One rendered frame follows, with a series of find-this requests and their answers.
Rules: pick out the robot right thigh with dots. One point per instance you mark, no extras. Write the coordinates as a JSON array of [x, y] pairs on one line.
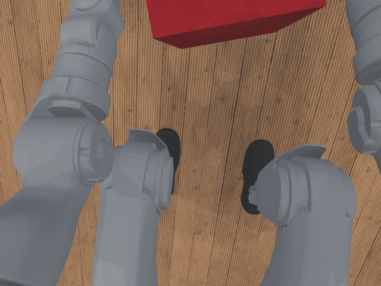
[[306, 196]]

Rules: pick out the robot right upper arm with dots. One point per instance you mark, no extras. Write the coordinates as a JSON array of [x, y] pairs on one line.
[[364, 120]]

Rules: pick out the robot left upper arm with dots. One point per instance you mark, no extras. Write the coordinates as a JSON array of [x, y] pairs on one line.
[[59, 159]]

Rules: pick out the left robot forearm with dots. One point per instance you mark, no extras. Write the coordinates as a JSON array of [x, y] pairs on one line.
[[79, 83]]

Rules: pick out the carton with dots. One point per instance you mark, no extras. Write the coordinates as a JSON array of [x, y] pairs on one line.
[[190, 23]]

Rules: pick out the right robot forearm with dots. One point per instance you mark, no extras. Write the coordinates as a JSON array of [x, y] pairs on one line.
[[365, 24]]

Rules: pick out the robot left thigh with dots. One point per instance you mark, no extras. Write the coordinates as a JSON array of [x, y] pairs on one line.
[[126, 233]]

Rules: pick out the robot thigh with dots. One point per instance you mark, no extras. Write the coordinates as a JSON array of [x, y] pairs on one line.
[[306, 196], [126, 233]]

